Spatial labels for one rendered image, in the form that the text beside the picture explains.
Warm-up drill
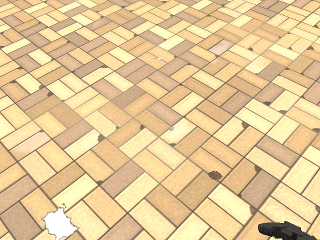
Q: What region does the robot right hand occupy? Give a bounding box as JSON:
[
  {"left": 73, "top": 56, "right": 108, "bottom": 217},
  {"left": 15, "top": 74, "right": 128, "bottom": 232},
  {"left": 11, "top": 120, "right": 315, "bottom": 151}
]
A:
[{"left": 258, "top": 221, "right": 317, "bottom": 240}]

